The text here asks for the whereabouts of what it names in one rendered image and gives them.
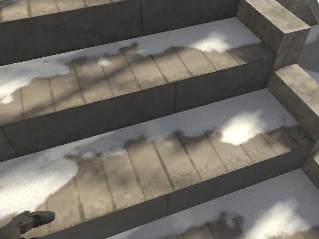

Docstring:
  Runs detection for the robot left hand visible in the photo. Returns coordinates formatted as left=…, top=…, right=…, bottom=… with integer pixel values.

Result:
left=0, top=210, right=56, bottom=239

